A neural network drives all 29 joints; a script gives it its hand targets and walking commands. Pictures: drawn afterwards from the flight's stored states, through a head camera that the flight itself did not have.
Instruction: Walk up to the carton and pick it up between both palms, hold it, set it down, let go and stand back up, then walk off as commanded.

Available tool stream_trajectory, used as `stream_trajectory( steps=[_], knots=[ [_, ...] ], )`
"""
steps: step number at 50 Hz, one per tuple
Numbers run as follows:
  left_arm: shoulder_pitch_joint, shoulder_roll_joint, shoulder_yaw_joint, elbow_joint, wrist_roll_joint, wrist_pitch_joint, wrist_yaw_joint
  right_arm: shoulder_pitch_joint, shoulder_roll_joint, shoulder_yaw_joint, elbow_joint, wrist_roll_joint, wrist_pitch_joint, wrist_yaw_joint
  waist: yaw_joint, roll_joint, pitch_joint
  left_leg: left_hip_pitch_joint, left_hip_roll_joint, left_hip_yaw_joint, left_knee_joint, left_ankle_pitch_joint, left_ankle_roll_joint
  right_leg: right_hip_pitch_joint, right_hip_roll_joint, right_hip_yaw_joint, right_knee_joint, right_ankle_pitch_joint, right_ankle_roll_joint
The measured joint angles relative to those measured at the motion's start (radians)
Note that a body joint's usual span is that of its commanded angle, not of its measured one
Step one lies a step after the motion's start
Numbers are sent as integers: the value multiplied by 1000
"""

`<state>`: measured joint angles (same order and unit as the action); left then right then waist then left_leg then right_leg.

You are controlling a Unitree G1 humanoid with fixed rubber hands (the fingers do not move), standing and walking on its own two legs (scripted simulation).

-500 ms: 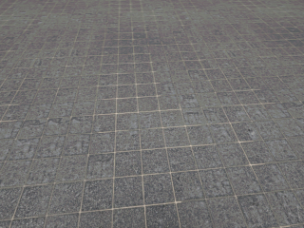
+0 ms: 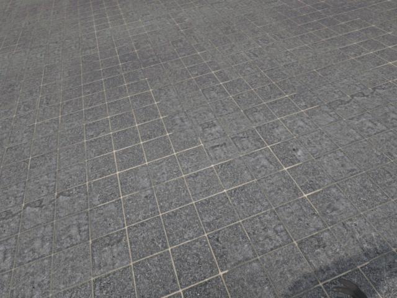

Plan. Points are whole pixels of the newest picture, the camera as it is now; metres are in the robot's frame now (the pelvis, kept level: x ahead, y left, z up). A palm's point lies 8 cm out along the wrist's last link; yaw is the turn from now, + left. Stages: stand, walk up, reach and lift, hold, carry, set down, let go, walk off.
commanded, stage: walk up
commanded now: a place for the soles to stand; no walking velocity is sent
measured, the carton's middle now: out of the picture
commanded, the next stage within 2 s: none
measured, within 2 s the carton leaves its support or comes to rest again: neither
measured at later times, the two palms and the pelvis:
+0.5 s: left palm out of the picture +0.14 +0.35 -0.12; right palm out of the picture +0.03 -0.25 -0.09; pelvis +0.00 +0.08 +0.00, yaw -15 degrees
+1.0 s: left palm (76, 275) +0.21 +0.31 -0.09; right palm out of the picture -0.09 -0.22 -0.13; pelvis -0.01 +0.08 -0.01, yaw -37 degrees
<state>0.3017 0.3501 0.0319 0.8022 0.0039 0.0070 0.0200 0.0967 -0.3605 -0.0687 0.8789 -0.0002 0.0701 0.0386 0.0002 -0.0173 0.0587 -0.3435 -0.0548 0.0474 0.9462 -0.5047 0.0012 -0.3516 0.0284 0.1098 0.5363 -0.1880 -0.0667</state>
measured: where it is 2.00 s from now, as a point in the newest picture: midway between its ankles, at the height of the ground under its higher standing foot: outside the picture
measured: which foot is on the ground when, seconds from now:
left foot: up 0.00-0.34, down 0.36-0.90, up 0.92-1.00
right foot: down 0.00-0.38, up 0.40-0.84, down 0.86-1.00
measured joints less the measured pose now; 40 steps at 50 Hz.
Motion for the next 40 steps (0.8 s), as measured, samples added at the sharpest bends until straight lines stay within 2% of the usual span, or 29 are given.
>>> stream_trajectory(
  steps=[4, 11, 16, 17, 19, 20, 23, 26, 29, 33, 40],
  knots=[
    [-13, 0, 0, 0, 0, -1, 0, 2, 0, 0, 0, 0, 0, 2, -1, 6, 3, -13, 14, -70, 3, 59, -8, 1, 15, 54, -19, 12, 8],
    [-36, 7, 0, 0, 0, 4, -19, 9, 0, 0, 0, 0, -1, -16, -1, 10, 28, -14, 21, -83, -27, 54, -13, 16, 69, 108, -32, 24, 18],
    [-66, 9, 0, 0, 0, 24, -40, 17, -1, 0, -1, 0, -22, -33, -2, 10, 46, 7, 6, -83, -237, 30, -1, 15, 107, 121, -51, 45, 34],
    [-70, 9, 0, 0, 0, 28, -41, 20, -1, 0, -1, 0, -26, -35, -2, 10, 49, 23, 2, -84, -301, 56, 3, 15, 114, 125, -51, 48, 42],
    [-80, 9, 0, 1, 0, 40, -41, 33, 0, 0, 0, 0, -35, -36, -2, 2, 53, 58, 1, -77, -413, 249, 31, 16, 120, 133, -41, 45, 58],
    [-81, 7, 0, 1, 0, 46, -39, 35, 0, 0, 0, 0, -36, -37, 1, -5, 59, 67, 0, -62, -416, 293, 46, 5, 121, 135, 11, -16, 59],
    [-64, 7, 0, 1, 0, 60, -37, 26, 0, 0, 0, 0, -35, -40, 1, -6, 59, 102, 17, -18, -431, 269, 75, -47, 122, 102, 282, -157, 67],
    [-52, 37, 0, 1, 0, 61, -46, 18, 1, 0, -1, 0, -39, -40, 1, -7, 53, 111, 37, 8, -455, 270, 78, -50, 108, 94, 433, -163, 67],
    [-23, 64, 0, 0, 0, 61, -50, -7, 1, 0, -3, 0, -49, -40, 2, -8, 52, 111, 54, 53, -485, 288, 77, -51, 74, 85, 448, -164, 72],
    [6, 78, 0, 0, 0, 61, -49, -7, 1, 0, -5, 0, -53, -35, 3, -9, 52, 113, 59, 120, -496, 290, 86, -51, 23, 45, 358, -164, 80],
    [10, 71, 0, -1, 0, 51, -48, 17, 1, 0, -5, 0, -46, -7, 3, -9, 50, 121, 58, 242, -495, 272, 90, -49, -45, -95, 195, -164, 88]
  ],
)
